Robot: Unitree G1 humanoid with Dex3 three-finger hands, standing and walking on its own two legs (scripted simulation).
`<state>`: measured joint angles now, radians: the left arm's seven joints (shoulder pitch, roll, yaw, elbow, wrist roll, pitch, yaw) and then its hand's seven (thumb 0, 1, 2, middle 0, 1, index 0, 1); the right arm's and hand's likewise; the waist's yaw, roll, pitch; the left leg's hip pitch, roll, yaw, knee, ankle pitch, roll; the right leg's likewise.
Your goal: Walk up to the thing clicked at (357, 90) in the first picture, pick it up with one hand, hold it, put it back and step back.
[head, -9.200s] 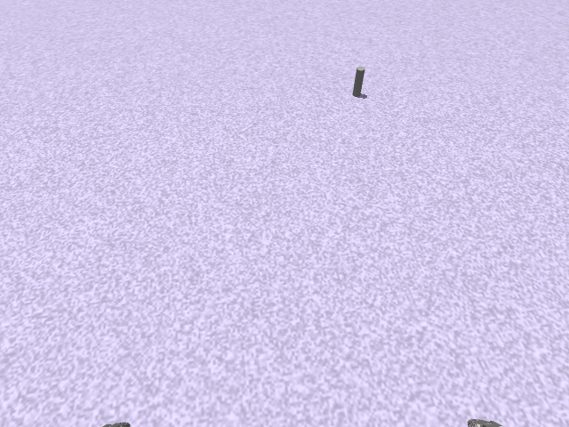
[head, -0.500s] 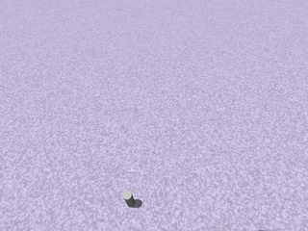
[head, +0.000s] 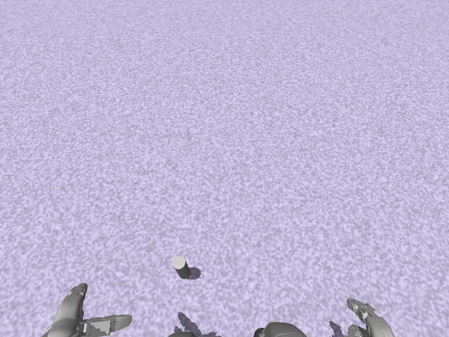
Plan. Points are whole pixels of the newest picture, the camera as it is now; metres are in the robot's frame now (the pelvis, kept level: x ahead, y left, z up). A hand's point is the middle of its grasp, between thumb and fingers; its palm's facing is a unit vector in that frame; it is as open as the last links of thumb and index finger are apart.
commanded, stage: go down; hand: left
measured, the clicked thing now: (181, 268) +0.38 +0.18 -0.67
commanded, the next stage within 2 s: none
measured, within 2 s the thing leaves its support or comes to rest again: neither
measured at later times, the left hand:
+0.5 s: hand (98, 330) +0.15 +0.27 -0.17, palm faces +0.05 -0.95 -0.32, open 17.2 cm
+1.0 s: hand (99, 307) +0.20 +0.30 -0.23, palm faces +0.10 -0.96 -0.25, open 17.2 cm
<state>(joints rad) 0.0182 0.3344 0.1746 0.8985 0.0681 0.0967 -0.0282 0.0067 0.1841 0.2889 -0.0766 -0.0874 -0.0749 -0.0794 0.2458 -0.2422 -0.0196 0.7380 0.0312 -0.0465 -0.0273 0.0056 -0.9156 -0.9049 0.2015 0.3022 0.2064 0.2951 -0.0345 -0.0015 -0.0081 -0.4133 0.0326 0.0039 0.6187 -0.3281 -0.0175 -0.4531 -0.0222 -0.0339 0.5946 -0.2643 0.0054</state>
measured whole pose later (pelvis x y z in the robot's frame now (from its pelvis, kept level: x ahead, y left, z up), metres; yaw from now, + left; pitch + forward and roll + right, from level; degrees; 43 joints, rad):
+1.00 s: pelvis -0.03 +0.01 -0.13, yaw +1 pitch +24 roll -3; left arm 0.08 0.43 0.33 0.53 -0.06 0.00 -0.20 0.00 -0.50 0.07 -0.09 -0.07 -0.08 -0.07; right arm 0.21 -0.27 -0.01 0.56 0.01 -0.24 -0.07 0.01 -0.88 -0.89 0.20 0.30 0.21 0.30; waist -0.05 -0.01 -0.16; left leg -1.22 0.02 -0.05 1.43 -0.64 0.00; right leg -1.23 -0.05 -0.05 1.36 -0.55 0.02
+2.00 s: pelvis -0.09 +0.01 -0.33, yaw -1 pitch +33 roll -5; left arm -0.51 0.74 0.68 1.00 -0.15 -0.36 -0.65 -0.01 -0.58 0.08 -0.04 -0.09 -0.04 -0.08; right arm 0.13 -0.35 0.07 0.67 -0.01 -0.18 -0.02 0.01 -0.88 -0.90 0.20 0.30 0.21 0.30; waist -0.10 0.00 -0.14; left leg -1.97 -0.01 -0.09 2.11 -0.72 -0.01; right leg -1.98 -0.06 -0.06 2.01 -0.61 0.01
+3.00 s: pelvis -0.10 +0.02 -0.38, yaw -3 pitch +32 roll -7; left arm -0.67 0.83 0.70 1.16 -0.20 -0.49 -0.70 -0.01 -0.60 0.03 -0.05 -0.11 -0.06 -0.09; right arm 0.13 -0.37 0.13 0.66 -0.04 -0.18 0.01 0.00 -0.89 -0.89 0.20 0.30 0.21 0.30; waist -0.15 -0.03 -0.08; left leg -2.12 -0.02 -0.10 2.28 -0.71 0.01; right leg -2.10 -0.07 -0.05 2.15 -0.60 0.03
